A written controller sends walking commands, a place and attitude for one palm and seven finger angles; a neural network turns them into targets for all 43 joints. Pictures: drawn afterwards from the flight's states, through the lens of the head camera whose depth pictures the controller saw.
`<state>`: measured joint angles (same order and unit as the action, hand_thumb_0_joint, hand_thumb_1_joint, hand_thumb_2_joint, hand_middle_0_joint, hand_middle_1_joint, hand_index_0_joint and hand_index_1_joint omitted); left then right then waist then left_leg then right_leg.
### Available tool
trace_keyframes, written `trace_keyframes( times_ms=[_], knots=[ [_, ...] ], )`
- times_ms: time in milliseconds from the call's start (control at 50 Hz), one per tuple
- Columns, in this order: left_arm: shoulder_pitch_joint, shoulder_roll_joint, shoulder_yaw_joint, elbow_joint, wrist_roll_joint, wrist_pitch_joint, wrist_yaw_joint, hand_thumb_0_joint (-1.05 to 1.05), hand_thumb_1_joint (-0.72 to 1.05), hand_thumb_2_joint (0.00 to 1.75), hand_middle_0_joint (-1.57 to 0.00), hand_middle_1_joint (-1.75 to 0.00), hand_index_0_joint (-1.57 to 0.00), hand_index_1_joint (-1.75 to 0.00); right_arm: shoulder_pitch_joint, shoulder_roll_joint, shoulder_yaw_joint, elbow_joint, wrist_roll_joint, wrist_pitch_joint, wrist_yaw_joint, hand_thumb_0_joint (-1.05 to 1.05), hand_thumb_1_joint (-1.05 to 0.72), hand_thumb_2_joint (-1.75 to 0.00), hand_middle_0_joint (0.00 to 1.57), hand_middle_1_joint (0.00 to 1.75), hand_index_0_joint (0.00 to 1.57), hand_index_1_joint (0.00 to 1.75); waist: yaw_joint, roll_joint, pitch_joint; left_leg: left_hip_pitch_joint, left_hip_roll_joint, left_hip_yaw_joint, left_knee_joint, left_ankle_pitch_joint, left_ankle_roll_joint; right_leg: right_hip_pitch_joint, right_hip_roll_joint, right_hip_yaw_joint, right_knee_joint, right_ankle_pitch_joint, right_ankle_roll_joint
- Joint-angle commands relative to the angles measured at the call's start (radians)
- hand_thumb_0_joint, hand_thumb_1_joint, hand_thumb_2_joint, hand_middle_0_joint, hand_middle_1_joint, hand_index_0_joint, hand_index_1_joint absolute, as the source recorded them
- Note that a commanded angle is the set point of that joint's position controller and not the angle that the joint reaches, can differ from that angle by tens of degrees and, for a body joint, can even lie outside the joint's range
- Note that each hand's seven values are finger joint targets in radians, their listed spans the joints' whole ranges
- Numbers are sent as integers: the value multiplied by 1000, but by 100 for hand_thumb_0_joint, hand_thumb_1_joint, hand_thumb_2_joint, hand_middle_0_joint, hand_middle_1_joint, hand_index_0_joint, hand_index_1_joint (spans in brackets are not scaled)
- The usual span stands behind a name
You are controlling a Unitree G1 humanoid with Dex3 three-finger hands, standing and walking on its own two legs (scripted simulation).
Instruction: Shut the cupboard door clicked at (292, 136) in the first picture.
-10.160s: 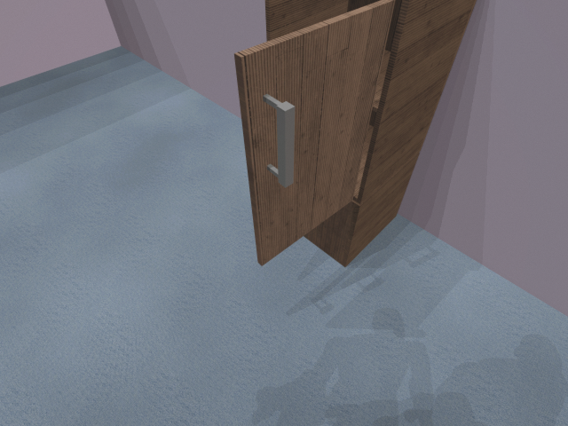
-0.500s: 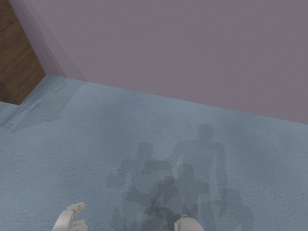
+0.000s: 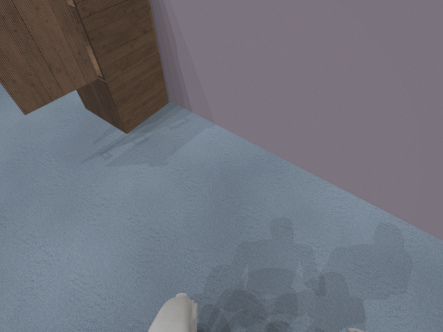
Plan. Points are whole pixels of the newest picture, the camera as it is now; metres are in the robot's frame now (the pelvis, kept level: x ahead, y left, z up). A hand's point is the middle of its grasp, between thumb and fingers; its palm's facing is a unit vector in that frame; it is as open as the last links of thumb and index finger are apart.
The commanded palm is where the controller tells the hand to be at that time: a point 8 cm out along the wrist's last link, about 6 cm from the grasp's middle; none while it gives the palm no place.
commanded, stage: walk to a spot facing it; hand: left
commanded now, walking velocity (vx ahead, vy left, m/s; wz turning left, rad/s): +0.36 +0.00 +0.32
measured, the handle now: out of the picture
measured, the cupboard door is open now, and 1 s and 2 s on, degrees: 86 86 86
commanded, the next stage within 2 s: turn to face it in 1.14 s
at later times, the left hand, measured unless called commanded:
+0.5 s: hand (109, 275) +0.25 +0.28 -0.18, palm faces +0.16 -0.98 -0.14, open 7.2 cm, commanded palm none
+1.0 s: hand (143, 185) +0.50 +0.27 -0.18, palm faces +0.08 -0.98 -0.19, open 7.1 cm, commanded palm none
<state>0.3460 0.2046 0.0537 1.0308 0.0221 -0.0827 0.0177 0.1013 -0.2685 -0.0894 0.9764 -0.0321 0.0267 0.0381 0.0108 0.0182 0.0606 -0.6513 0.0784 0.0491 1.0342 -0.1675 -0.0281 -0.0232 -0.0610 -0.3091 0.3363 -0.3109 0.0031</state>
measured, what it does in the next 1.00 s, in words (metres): walks ahead: left foot, then right foot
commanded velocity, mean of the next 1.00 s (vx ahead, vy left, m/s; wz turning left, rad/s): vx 0.38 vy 0.00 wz -0.04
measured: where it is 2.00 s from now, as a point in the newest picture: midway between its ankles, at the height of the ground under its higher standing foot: (209, 221)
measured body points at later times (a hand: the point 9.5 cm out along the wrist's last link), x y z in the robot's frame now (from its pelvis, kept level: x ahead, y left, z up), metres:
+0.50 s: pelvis +0.20 +0.10 +0.00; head +0.22 +0.13 +0.45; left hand +0.24 +0.34 -0.17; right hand +0.26 -0.15 -0.13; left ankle +0.16 +0.11 -0.74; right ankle +0.29 -0.07 -0.64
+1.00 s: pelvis +0.44 +0.08 -0.01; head +0.47 +0.09 +0.44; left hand +0.50 +0.32 -0.16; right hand +0.37 -0.12 -0.16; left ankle +0.36 +0.20 -0.65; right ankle +0.43 +0.03 -0.74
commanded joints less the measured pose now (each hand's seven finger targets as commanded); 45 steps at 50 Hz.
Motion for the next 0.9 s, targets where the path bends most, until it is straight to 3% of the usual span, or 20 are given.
trace_keyframes(
  times_ms=[0, 40, 80, 120, 140, 160, 180, 220, 280, 320, 400, 460, 640, 700, 760, 800, 820, 840, 860, 880],
  knots=[
    [116, 78, -12, -8, 7, -19, -3, 0, 90, 90, -20, -30, -20, -30, -139, 44, 39, -104, 6, -24, 20, 0, -90, -90, 20, 30, 20, 30, 29, -143, 40, -74, 5, 28, -187, -13, 28, 105, -288, 129, -105, 609, -79],
    [129, 101, -12, 9, 10, -13, -3, 0, 90, 90, -20, -30, -20, -30, -170, 44, 47, -114, 7, -31, 21, 0, -90, -90, 20, 30, 20, 30, 32, -155, 46, -2, -15, 55, -283, -57, 47, 108, -304, 119, -86, 632, -86],
    [130, 131, -7, 22, 8, -9, -6, 0, 90, 90, -20, -30, -20, -30, -134, 33, 48, -105, 6, -42, 14, 0, -90, -90, 20, 30, 20, 30, 13, -163, 17, 137, -70, 111, -352, -123, 76, 103, -309, 88, 2, 816, -87],
    [98, 156, -6, 26, 0, -6, -13, 0, 90, 90, -20, -30, -20, -30, 44, -8, 38, -56, 0, -54, -1, 0, -90, -90, 20, 30, 20, 30, -80, -158, -71, 454, -139, 163, -451, -97, 107, -18, -273, 28, 236, 925, -55],
    [79, 148, -11, 9, -8, -6, -19, 0, 90, 90, -20, -30, -20, -30, 212, -79, 18, -19, -6, -57, -11, 0, -90, -90, 20, 30, 20, 30, -162, -96, -171, 741, -58, 56, -500, -45, 139, -203, -248, 21, 486, 703, -21],
    [110, 79, -15, -28, -16, -3, -33, 0, 90, 90, -20, -30, -20, -30, 342, -214, -14, 7, -12, -67, -27, 0, -90, -90, 20, 30, 20, 30, -186, 176, -309, 1006, 267, -429, -563, 66, 257, -522, -69, 36, 854, -58, 40],
    [25, 93, -17, -64, -13, 0, -24, 0, 90, 90, -20, -30, -20, -30, 380, -240, -22, 19, 15, -62, -47, 0, -90, -90, 20, 30, 20, 30, -190, 120, -340, 1035, 347, -561, -655, 274, 312, -640, -32, 200, 1021, -226, 24],
    [-55, 76, -9, -65, -12, 11, -14, 0, 90, 90, -20, -30, -20, -30, 245, -159, -1, -9, 19, -78, -61, 0, -90, -90, 20, 30, 20, 30, -109, -36, -148, 728, 306, -400, -701, 326, 267, -662, -98, 279, 1098, -92, 21],
    [48, 12, -4, 5, 3, 47, -23, 0, 90, 90, -20, -30, -20, -30, 168, -39, 37, -6, 20, -109, -65, 0, -90, -90, 20, 30, 20, 30, -14, 52, -26, 529, 181, -148, -775, 391, 157, -554, -115, 308, 970, 35, 36],
    [63, 8, 1, 12, 2, 57, -24, 0, 90, 90, -20, -30, -20, -30, 194, -12, 43, 22, 23, -118, -66, 0, -90, -90, 20, 30, 20, 30, 5, 105, -43, 529, 144, -101, -792, 436, 137, -535, -94, 302, 911, 78, 39],
    [-17, -14, 13, -14, 4, 75, -23, 0, 90, 90, -20, -30, -20, -30, 276, 21, 35, 45, 20, -117, -73, 0, -90, -90, 20, 30, 20, 30, 2, 65, 0, 574, 121, -84, -814, 525, 70, -634, -57, 295, 860, 174, 31],
    [-108, -6, 16, -37, 1, 80, -31, 0, 90, 90, -20, -30, -20, -30, 316, 24, 47, 67, 18, -116, -80, 0, -90, -90, 20, 30, 20, 30, -7, 91, 39, 617, 125, -84, -825, 529, 56, -702, -43, 300, 802, 224, 22],
    [-351, 6, -7, -123, -5, 67, -46, 0, 90, 90, -20, -30, -20, -30, 513, 27, 72, 154, 3, -120, -96, 0, -90, -90, 20, 30, 20, 30, -67, 30, 92, 815, 161, -92, -790, 742, 73, -783, 5, 237, 597, 195, -32],
    [-382, 5, -20, -143, -9, 57, -47, 0, 90, 90, -20, -30, -20, -30, 550, 13, 72, 183, 1, -117, -97, 0, -90, -90, 20, 30, 20, 30, -64, 30, 67, 821, 149, -30, -730, 993, 65, -626, 49, 175, 432, 138, -72],
    [-237, 27, -17, -106, -10, 51, -33, 0, 90, 90, -20, -30, -20, -30, 532, -16, 63, 196, 7, -107, -99, 0, -90, -90, 20, 30, 20, 30, 1, 85, 8, 788, 145, -3, -575, 1292, 36, -382, 136, 121, 349, 53, -120],
    [-7, 76, 9, -37, -8, 41, -24, 0, 90, 90, -20, -30, -20, -30, 458, -19, 53, 176, 19, -105, -96, 0, -90, -90, 20, 30, 20, 30, 112, 104, -54, 600, 119, 10, -300, 1163, 11, -48, 111, 171, 237, 133, -163],
    [136, 140, 28, 6, -2, 31, -16, 0, 90, 90, -20, -30, -20, -30, 431, 6, 51, 156, 39, -109, -87, 0, -90, -90, 20, 30, 20, 30, 168, -6, -137, 320, 43, 35, 25, 702, 4, 240, -92, 426, 196, 285, -266],
    [199, 198, 45, 16, -15, 31, -11, 0, 90, 90, -20, -30, -20, -30, 416, 43, 50, 119, 45, -119, -82, 0, -90, -90, 20, 30, 20, 30, 143, -137, -215, 107, -114, 64, 378, -367, 9, 320, -371, 856, 80, 482, -383],
    [122, 185, 43, -8, -26, 32, -4, 0, 90, 90, -20, -30, -20, -30, 350, 22, 41, 94, 38, -109, -69, 0, -90, -90, 20, 30, 20, 30, 114, -31, -110, 47, -50, -69, 411, -338, 56, 167, -383, 831, -39, 291, -378],
    [36, 131, 33, -12, -25, 30, 1, 0, 90, 90, -20, -30, -20, -30, 264, 68, 37, 62, 30, -100, -57, 0, -90, -90, 20, 30, 20, 30, 70, 19, 88, -13, -5, -73, 330, -267, 55, 9, -325, 691, -90, 294, -312]
  ],
)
